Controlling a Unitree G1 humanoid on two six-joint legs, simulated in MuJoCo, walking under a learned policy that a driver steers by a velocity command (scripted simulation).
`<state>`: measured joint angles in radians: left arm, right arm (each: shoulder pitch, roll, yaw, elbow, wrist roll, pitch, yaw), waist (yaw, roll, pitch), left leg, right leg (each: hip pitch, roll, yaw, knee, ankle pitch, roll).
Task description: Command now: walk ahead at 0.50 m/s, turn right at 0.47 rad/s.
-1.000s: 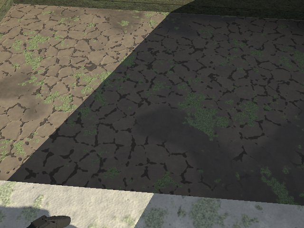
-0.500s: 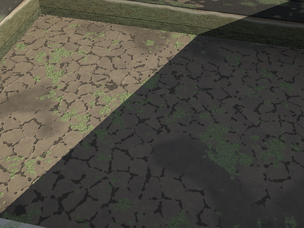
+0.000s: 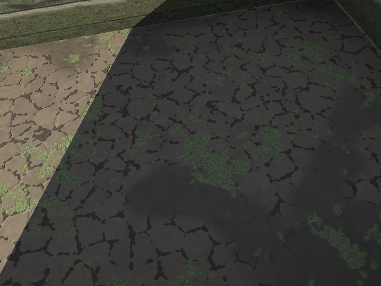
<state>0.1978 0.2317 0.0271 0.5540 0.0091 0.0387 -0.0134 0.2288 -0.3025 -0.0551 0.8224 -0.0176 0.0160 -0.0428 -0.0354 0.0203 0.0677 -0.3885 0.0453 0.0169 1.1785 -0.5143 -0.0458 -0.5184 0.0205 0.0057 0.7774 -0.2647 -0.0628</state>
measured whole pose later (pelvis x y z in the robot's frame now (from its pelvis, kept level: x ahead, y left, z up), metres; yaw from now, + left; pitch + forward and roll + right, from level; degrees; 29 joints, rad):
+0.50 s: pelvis +0.05 +0.00 +0.02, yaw +7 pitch -1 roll -2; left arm 0.13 0.24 -0.01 0.57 0.04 0.06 -0.02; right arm 0.26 -0.27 0.03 0.63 -0.03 0.14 -0.01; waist -0.01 0.02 0.01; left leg -0.32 -0.01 -0.20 0.64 -0.31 -0.03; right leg -0.28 0.03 -0.13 0.52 -0.24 -0.05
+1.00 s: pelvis +0.07 +0.01 +0.01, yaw +17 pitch +0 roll -2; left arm 0.19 0.28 -0.02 0.67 0.07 0.04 0.01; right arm 0.25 -0.22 0.03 0.47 -0.02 0.14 0.00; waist 0.01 -0.02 0.01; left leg -0.35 -0.09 -0.28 0.72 -0.36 -0.02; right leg -0.26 -0.06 -0.26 0.65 -0.38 -0.03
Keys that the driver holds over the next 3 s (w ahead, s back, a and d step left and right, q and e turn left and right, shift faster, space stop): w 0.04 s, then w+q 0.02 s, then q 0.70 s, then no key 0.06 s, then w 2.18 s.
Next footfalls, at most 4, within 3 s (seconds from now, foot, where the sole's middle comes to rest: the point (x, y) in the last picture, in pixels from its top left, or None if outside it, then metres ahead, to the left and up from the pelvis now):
0.28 left None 0.10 0.14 -0.74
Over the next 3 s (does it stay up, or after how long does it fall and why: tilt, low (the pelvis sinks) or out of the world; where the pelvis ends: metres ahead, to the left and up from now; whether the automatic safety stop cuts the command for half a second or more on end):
stays up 0.09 -0.01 0.03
